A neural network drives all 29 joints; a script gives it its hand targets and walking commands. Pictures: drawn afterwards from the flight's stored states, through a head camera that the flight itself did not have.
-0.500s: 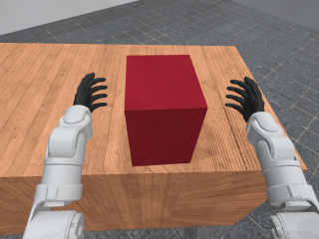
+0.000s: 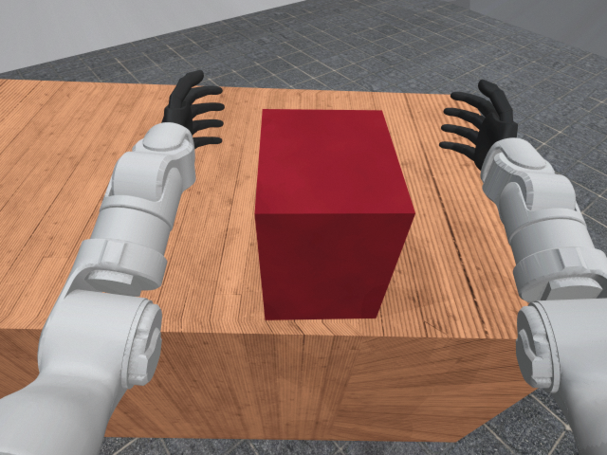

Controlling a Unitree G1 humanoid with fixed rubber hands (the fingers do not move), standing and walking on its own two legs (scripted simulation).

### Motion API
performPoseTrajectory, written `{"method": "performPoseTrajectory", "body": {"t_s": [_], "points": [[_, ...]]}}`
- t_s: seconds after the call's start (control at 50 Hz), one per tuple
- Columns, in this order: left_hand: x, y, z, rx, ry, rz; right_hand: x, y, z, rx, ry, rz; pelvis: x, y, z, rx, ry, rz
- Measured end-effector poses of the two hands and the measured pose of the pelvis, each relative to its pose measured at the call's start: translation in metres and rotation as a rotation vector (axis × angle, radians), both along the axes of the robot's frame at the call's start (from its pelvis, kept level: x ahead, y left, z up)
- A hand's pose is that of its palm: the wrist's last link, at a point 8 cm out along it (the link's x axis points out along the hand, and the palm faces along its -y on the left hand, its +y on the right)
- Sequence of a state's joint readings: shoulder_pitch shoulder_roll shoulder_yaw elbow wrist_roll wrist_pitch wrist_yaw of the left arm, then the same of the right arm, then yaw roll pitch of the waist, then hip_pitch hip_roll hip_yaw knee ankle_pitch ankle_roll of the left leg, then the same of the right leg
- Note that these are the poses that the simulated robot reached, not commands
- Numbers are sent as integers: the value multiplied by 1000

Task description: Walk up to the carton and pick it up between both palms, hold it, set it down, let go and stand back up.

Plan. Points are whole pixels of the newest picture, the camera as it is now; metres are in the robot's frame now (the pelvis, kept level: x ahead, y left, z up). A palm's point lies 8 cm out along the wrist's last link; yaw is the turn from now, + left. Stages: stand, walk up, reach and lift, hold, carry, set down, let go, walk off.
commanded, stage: reach and lift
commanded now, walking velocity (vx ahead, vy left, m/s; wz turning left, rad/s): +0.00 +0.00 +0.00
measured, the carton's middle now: (321, 218) +0.45 -0.02 +0.06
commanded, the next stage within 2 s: none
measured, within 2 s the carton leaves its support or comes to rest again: neither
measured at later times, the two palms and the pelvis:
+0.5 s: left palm (198, 145) +0.47 +0.15 +0.18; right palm (474, 159) +0.45 -0.22 +0.17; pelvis +0.00 -0.01 +0.00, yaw +1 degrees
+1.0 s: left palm (220, 182) +0.46 +0.13 +0.12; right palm (448, 196) +0.44 -0.20 +0.12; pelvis -0.01 -0.01 -0.01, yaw +1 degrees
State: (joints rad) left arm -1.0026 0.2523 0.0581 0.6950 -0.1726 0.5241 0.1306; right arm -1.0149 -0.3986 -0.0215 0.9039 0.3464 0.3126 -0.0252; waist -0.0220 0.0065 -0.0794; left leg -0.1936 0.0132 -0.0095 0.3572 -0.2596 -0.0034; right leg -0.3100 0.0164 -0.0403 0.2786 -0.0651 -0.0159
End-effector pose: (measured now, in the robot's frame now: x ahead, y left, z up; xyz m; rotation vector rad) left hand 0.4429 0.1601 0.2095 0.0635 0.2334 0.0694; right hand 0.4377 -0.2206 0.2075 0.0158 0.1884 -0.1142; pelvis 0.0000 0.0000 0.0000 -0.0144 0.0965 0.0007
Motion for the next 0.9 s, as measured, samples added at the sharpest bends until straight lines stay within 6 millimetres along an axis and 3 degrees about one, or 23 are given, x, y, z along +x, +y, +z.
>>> {"method": "performPoseTrajectory", "body": {"t_s": [0.32,0.4,0.6,0.9], "points": [[30,-14,18,10,1,-3,17,-9,14,2,44,-47,-1,-2,0,0,56,-1],[31,-14,3,15,7,-7,19,-4,0,-12,62,-46,0,-4,0,2,54,3],[17,-12,-66,9,26,15,14,16,-63,-16,80,-27,-1,-10,-1,3,77,17],[14,-30,-85,25,7,-16,7,25,-89,-38,67,-26,-6,-13,-4,9,130,24]]}}
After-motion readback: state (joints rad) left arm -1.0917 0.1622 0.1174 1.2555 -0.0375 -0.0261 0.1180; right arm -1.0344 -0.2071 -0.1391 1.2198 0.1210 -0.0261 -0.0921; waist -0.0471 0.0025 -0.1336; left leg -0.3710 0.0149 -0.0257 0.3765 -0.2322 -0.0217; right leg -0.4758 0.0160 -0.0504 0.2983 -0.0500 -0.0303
